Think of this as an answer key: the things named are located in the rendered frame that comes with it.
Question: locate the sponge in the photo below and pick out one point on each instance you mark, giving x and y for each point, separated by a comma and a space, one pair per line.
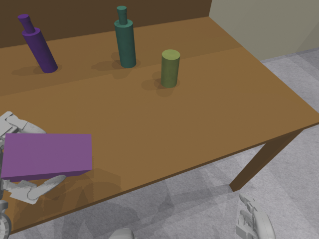
35, 156

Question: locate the right robot hand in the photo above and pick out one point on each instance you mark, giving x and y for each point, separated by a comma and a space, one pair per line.
259, 225

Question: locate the left robot thigh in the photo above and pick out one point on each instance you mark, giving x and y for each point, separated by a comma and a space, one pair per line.
123, 234

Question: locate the left robot forearm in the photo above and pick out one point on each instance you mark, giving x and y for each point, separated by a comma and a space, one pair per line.
5, 222

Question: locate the left robot hand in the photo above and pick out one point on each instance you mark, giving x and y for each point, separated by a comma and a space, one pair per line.
24, 190

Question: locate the table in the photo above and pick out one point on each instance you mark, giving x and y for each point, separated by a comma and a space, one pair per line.
225, 100

